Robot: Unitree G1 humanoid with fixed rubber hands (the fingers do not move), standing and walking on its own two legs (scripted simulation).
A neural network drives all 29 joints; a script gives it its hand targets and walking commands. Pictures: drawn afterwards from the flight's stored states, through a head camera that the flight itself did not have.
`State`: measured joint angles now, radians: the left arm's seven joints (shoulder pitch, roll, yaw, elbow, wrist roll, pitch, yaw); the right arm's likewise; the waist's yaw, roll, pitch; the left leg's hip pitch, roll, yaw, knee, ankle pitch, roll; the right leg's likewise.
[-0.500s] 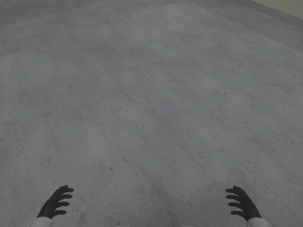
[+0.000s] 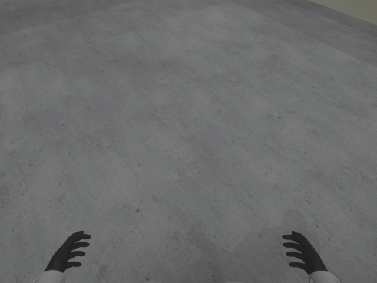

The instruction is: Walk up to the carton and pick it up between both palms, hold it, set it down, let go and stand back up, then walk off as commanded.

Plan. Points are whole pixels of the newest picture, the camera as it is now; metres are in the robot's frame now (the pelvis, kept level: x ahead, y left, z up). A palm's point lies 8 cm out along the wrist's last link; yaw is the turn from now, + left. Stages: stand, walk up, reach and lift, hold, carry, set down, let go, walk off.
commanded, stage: stand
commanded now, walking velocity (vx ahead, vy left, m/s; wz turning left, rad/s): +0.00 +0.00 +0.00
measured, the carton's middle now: out of the picture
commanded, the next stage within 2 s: walk up in 1.24 s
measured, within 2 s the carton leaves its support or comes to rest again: neither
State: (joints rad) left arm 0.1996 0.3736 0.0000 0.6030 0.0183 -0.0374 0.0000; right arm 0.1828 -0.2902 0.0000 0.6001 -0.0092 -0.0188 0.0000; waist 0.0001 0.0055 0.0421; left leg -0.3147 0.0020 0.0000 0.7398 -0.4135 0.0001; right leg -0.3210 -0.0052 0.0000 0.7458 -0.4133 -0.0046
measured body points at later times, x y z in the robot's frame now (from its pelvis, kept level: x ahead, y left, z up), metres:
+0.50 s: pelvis -0.01 +0.00 +0.00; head +0.01 +0.00 +0.45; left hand +0.16 +0.29 -0.07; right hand +0.16 -0.26 -0.08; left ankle -0.01 +0.12 -0.71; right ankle -0.01 -0.12 -0.71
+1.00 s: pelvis -0.02 +0.00 +0.01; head -0.01 -0.01 +0.45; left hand +0.14 +0.29 -0.07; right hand +0.15 -0.26 -0.08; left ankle -0.01 +0.12 -0.71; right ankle -0.01 -0.12 -0.71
